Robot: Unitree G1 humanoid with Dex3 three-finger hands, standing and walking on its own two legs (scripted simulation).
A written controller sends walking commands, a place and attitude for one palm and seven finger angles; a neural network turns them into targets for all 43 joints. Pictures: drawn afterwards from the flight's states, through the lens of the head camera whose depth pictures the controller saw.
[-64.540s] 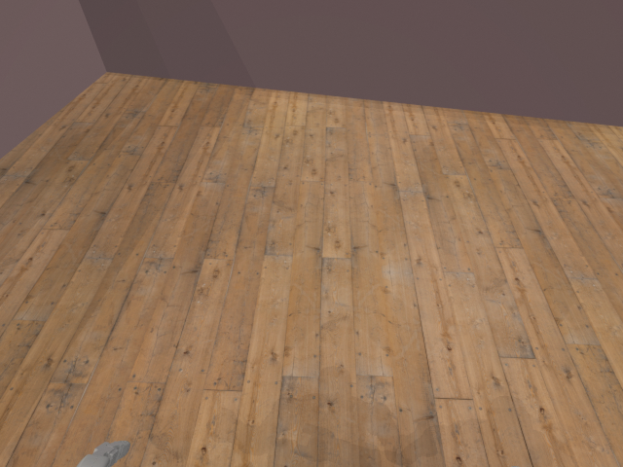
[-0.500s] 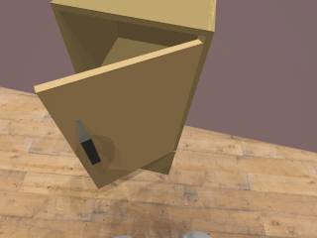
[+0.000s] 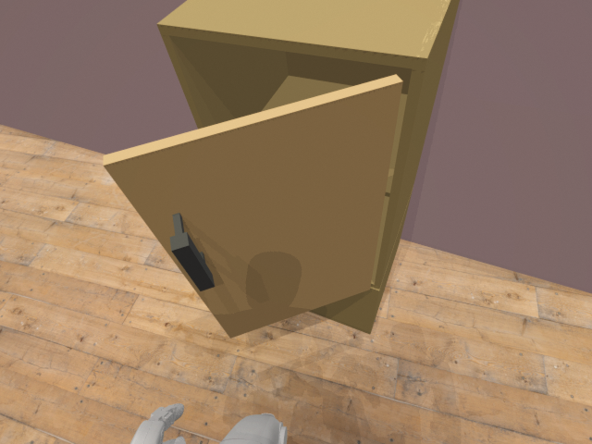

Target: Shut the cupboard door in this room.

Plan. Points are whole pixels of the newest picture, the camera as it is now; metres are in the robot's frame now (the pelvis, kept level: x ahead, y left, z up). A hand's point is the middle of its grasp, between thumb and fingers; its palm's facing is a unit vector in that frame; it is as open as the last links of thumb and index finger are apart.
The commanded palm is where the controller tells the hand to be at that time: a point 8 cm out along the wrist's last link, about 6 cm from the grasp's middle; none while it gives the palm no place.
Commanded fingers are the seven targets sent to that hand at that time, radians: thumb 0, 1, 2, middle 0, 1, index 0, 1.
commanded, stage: turn or walk to find it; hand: left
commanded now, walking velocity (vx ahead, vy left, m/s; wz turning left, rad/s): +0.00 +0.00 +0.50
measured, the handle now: (192, 252) +0.37 +0.17 +0.03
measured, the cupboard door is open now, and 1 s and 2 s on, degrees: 42 42 42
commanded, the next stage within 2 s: stand and wait in 0.22 s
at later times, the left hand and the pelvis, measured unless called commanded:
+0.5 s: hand out of the picture -0.06 +0.25 -0.18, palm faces +0.28 -0.93 -0.25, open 7.4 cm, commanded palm none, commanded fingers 0.00 0.90 0.90 -0.20 -0.30 -0.20 -0.30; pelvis -0.01 +0.05 +0.00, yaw +11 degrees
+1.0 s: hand out of the picture +0.02 +0.20 -0.16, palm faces +0.21 -0.95 -0.23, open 7.2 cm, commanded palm none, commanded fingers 0.00 0.90 0.90 -0.20 -0.30 -0.20 -0.30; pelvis +0.00 +0.01 +0.00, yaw +11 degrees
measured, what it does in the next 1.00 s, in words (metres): steps on the spot: left foot, then right foot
